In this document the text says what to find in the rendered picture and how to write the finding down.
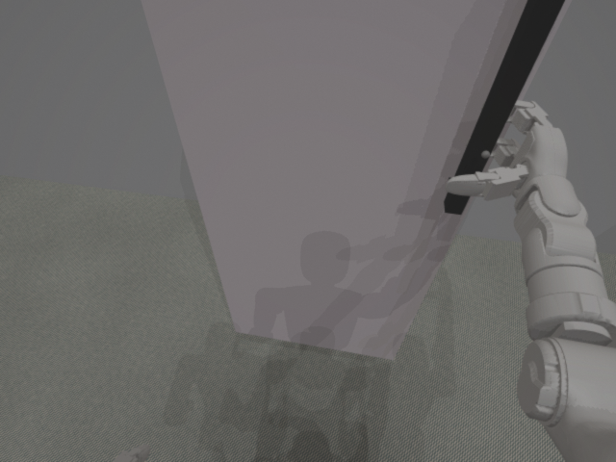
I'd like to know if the handle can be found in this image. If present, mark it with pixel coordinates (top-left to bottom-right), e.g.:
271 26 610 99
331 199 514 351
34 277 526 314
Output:
444 0 565 215

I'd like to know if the robot right upper arm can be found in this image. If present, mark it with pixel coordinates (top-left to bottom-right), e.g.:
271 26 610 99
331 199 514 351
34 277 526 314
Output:
517 337 616 462

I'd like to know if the fridge door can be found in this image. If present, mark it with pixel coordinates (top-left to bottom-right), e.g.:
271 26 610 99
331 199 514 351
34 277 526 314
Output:
141 0 572 360

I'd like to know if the right robot hand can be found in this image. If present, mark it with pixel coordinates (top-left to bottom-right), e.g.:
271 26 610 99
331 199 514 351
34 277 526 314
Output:
446 100 568 201

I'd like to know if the robot right forearm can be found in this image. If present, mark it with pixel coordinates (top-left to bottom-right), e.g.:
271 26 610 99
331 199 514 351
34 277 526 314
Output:
514 175 616 348

